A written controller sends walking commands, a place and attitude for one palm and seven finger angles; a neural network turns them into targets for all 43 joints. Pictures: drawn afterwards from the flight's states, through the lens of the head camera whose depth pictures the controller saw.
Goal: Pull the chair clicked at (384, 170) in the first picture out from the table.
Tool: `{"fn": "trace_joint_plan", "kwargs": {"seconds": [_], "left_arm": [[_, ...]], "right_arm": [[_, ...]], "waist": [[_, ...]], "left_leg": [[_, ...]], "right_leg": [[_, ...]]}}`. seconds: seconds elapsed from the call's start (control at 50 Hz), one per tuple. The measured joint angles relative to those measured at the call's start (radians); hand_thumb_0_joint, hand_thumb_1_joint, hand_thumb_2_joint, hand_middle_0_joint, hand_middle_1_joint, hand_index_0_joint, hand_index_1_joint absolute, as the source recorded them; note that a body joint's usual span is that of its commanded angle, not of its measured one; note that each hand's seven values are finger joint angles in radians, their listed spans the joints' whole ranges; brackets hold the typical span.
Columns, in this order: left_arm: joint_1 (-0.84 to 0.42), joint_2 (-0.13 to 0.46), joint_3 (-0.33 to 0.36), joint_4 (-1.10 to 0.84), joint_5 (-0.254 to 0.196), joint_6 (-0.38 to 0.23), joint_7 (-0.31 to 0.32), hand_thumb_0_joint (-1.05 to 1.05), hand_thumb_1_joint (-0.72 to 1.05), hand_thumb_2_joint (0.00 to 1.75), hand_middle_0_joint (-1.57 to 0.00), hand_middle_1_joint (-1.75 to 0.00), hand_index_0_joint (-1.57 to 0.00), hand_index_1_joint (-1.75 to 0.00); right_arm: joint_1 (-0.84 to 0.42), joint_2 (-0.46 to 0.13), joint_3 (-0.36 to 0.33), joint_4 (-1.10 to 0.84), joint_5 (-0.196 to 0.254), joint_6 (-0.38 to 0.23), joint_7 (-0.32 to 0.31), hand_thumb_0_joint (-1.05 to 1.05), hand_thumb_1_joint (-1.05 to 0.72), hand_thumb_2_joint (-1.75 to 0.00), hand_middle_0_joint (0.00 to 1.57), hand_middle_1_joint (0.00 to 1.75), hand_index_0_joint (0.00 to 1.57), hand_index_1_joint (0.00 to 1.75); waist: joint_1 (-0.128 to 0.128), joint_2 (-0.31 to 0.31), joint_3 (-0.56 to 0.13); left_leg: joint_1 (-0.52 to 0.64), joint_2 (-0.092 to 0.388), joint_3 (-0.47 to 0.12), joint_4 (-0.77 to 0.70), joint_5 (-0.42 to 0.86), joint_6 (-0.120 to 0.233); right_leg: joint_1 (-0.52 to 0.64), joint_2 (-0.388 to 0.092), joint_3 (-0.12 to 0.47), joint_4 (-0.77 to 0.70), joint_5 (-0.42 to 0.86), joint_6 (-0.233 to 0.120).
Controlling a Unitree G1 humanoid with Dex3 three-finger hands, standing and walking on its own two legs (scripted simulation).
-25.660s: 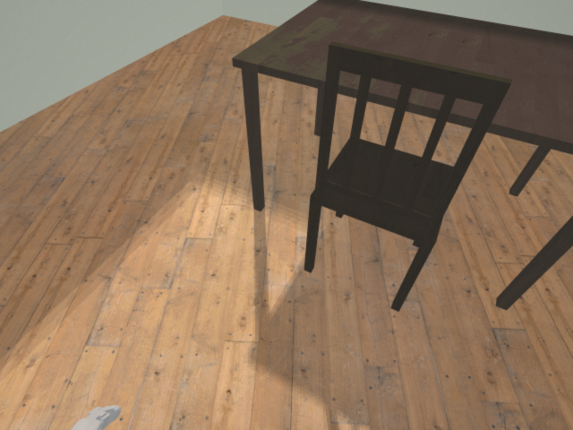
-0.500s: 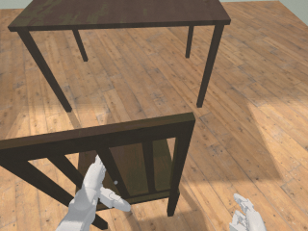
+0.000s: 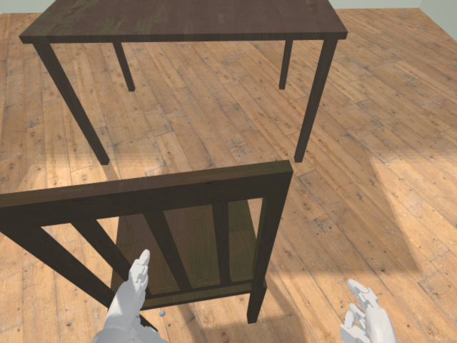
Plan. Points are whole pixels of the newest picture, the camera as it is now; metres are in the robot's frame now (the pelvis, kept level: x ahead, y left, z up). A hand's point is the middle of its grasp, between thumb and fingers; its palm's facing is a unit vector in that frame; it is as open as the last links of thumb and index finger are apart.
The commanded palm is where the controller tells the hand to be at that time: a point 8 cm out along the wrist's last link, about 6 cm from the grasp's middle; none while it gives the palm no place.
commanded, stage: draw the fingers out of the gap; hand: left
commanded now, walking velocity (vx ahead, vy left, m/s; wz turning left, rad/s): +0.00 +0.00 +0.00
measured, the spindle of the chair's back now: (172, 256) +0.28 +0.11 -0.02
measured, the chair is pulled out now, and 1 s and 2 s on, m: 0.64 0.64 0.64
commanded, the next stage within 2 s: draw the hand back to the body in 0.30 s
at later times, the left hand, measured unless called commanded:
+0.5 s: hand out of the picture +0.13 +0.12 -0.01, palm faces -0.01 -1.00 -0.06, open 17.5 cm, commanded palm +0.11 +0.18 +0.01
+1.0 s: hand (99, 330) +0.15 +0.17 +0.07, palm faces +0.03 -0.97 -0.23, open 16.6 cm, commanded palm +0.12 +0.24 +0.11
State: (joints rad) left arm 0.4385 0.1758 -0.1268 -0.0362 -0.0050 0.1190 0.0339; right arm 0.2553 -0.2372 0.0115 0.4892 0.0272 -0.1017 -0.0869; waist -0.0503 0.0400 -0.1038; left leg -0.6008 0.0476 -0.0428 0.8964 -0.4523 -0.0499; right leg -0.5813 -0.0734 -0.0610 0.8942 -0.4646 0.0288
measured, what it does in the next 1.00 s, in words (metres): stands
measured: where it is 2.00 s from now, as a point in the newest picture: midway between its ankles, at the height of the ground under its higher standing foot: outside the picture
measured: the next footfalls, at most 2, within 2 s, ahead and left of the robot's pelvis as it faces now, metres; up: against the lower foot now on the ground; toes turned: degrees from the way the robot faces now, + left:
none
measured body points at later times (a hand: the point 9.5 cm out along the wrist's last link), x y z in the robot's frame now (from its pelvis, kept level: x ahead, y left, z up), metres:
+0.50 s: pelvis -0.01 +0.01 -0.02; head +0.02 +0.00 +0.43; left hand +0.13 +0.17 +0.00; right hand +0.17 -0.23 -0.08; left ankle +0.00 +0.15 -0.69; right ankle -0.01 -0.13 -0.69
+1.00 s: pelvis -0.01 +0.00 -0.01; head -0.01 -0.01 +0.44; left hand +0.14 +0.22 +0.08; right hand +0.17 -0.22 -0.08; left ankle +0.00 +0.15 -0.69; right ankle -0.01 -0.13 -0.69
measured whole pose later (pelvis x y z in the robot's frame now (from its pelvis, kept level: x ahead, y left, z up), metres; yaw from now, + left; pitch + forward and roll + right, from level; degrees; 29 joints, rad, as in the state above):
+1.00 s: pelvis -0.01 +0.00 -0.01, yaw +0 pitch +6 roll -1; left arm 0.71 0.30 0.05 -0.41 -0.13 -0.10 -0.04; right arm 0.25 -0.18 0.01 0.52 0.07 -0.15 -0.14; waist 0.02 0.06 -0.11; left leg -0.59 0.06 -0.06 0.97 -0.48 -0.06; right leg -0.56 -0.06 -0.07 0.94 -0.48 0.03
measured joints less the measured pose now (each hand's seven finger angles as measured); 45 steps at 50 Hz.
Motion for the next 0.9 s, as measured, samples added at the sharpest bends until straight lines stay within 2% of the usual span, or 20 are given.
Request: {"fn": "trace_joint_plan", "kwargs": {"seconds": [0.2,0.44,0.48,0.54,0.6,0.68,0.72,0.78,0.9], "left_arm": [[0.099,-0.005,-0.016,-0.084,0.008,0.029,0.000,-0.01,-0.53,0.20,-0.01,0.00,0.00,0.00],[0.247,-0.005,-0.047,-0.195,0.028,0.018,-0.002,-0.01,-0.53,0.20,0.00,0.00,0.00,0.00],[0.269,-0.017,-0.031,-0.215,-0.032,-0.035,-0.009,-0.01,-0.53,0.20,0.00,0.00,0.00,0.00],[0.284,-0.027,0.004,-0.258,-0.088,-0.150,-0.017,-0.01,-0.53,0.20,-0.01,0.00,-0.01,0.00],[0.275,-0.027,0.045,-0.301,-0.115,-0.263,-0.025,-0.01,-0.53,0.20,-0.01,0.00,-0.01,0.00],[0.275,-0.019,0.070,-0.274,-0.132,-0.404,-0.066,-0.01,-0.54,0.20,0.00,0.00,-0.02,-0.01],[0.265,-0.004,0.083,-0.286,-0.144,-0.454,-0.093,-0.01,-0.54,0.20,0.00,0.00,-0.02,-0.01],[0.251,0.027,0.115,-0.332,-0.162,-0.466,-0.120,-0.01,-0.54,0.20,0.00,0.00,-0.01,-0.01],[0.268,0.061,0.172,-0.342,-0.216,-0.346,-0.163,-0.01,-0.53,0.20,0.00,0.00,-0.06,-0.03]], "right_arm": [[-0.006,0.018,0.006,-0.019,0.003,-0.002,-0.005,0.01,-0.90,-0.90,0.20,0.30,0.20,0.30],[0.000,0.025,-0.005,-0.042,0.005,-0.009,-0.015,0.01,-0.90,-0.90,0.20,0.30,0.20,0.30],[-0.001,0.029,-0.008,-0.038,0.006,-0.026,-0.017,0.01,-0.90,-0.90,0.20,0.30,0.20,0.30],[0.001,0.035,-0.014,-0.021,0.010,-0.053,-0.017,0.01,-0.90,-0.90,0.20,0.30,0.20,0.30],[-0.002,0.042,-0.020,0.002,0.014,-0.070,-0.008,0.01,-0.90,-0.90,0.20,0.30,0.20,0.30],[-0.024,0.051,-0.027,0.028,0.015,-0.081,0.017,0.01,-0.90,-0.90,0.20,0.30,0.20,0.30],[-0.033,0.056,-0.031,0.037,0.018,-0.080,0.023,0.01,-0.90,-0.90,0.20,0.30,0.20,0.30],[-0.039,0.061,-0.031,0.046,0.030,-0.067,0.020,0.01,-0.90,-0.90,0.20,0.30,0.20,0.30],[-0.029,0.065,-0.013,0.045,0.051,-0.052,-0.013,0.01,-0.90,-0.90,0.20,0.30,0.20,0.30]], "waist": [[0.003,0.007,-0.022],[0.012,0.008,-0.037],[0.015,0.005,-0.038],[0.030,-0.004,-0.040],[0.042,-0.007,-0.043],[0.047,-0.005,-0.041],[0.052,-0.003,-0.033],[0.058,0.007,-0.020],[0.051,0.032,-0.019]], "left_leg": [[-0.023,-0.003,-0.005,0.034,-0.010,0.002],[-0.066,-0.005,-0.013,0.088,-0.031,0.006],[-0.082,-0.004,-0.016,0.104,-0.036,0.006],[-0.112,-0.002,-0.021,0.135,-0.047,0.004],[-0.140,0.000,-0.028,0.165,-0.057,0.001],[-0.190,0.004,-0.031,0.215,-0.072,-0.001],[-0.205,0.006,-0.032,0.236,-0.079,-0.002],[-0.194,0.008,-0.033,0.240,-0.081,-0.004],[-0.101,0.009,-0.027,0.167,-0.059,0.000]], "right_leg": [[-0.018,-0.003,-0.002,0.028,-0.009,0.002],[-0.052,-0.005,-0.006,0.070,-0.025,0.006],[-0.067,-0.004,-0.008,0.083,-0.029,0.005],[-0.093,-0.002,-0.011,0.109,-0.038,0.003],[-0.116,0.000,-0.015,0.135,-0.048,0.001],[-0.166,0.004,-0.013,0.182,-0.060,0.000],[-0.183,0.006,-0.012,0.203,-0.066,-0.001],[-0.171,0.008,-0.013,0.205,-0.067,0.001],[-0.079,0.010,-0.012,0.131,-0.044,0.001]]}}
